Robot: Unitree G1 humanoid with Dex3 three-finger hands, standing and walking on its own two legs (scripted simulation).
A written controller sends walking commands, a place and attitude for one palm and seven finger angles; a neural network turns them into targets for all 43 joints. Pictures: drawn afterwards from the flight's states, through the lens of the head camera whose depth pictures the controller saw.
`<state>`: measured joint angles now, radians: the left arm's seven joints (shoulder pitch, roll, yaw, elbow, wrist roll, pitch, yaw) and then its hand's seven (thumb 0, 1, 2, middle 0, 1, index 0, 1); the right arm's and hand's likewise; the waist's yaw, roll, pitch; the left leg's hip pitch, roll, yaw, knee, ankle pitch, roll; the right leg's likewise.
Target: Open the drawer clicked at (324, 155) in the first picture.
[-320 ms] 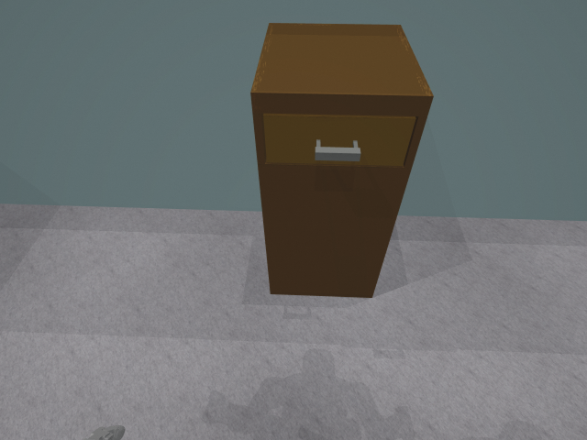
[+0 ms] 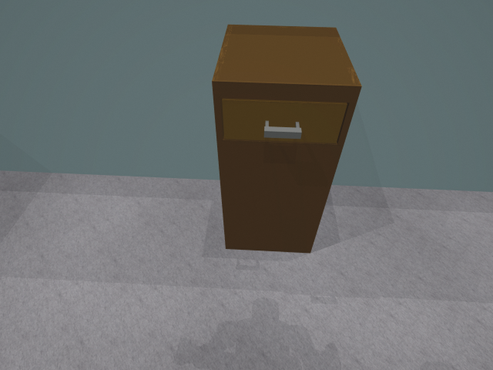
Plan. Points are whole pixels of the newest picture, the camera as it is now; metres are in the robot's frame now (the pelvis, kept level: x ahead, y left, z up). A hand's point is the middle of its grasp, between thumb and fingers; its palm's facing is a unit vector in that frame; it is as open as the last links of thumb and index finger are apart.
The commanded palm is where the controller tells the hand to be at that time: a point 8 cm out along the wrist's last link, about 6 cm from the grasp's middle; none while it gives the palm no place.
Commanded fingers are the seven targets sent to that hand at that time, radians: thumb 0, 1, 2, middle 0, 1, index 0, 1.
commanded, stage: stand and wait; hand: left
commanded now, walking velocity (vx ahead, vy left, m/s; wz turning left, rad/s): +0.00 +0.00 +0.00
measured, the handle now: (282, 128) +0.77 -0.06 -0.04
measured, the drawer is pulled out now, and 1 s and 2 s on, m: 0.00 0.00 0.00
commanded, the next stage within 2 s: look at it before walking up in 0.50 s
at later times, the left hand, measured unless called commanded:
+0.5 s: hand out of the picture +0.04 +0.23 -0.16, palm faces +0.00 -0.95 -0.31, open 7.4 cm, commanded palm none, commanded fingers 0.00 0.90 0.90 -0.20 -0.30 -0.20 -0.30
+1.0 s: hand out of the picture +0.04 +0.23 -0.16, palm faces -0.01 -0.96 -0.29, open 7.4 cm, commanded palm none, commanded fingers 0.00 0.90 0.90 -0.20 -0.30 -0.20 -0.30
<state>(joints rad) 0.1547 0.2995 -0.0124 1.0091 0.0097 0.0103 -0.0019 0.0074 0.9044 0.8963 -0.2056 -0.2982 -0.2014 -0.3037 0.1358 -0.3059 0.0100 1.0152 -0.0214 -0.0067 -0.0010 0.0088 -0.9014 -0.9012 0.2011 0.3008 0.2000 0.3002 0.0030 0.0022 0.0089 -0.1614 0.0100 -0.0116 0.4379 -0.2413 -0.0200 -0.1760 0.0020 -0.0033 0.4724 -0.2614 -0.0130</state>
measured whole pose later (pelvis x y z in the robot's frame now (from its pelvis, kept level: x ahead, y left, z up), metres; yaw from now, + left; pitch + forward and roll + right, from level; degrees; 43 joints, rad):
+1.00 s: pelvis -0.01 +0.00 +0.00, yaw +0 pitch -2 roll +0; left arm 0.18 0.29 0.00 1.10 0.01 0.00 0.00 0.01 0.91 0.90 -0.20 -0.30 -0.20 -0.30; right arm 0.18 -0.29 0.01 1.12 -0.02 -0.01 -0.01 0.01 -0.90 -0.90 0.20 0.30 0.20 0.30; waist 0.00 0.00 0.02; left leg -0.15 0.01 -0.01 0.38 -0.20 -0.02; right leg -0.15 0.01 0.00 0.39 -0.21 -0.01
